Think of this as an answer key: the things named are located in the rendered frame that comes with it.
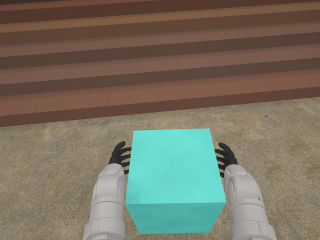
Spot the robot right hand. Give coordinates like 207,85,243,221
214,142,238,178

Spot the left robot forearm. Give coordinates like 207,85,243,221
82,163,126,240

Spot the right robot forearm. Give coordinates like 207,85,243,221
224,164,277,240

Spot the carton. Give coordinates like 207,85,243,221
125,128,226,234

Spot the robot left hand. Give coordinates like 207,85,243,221
109,141,132,174

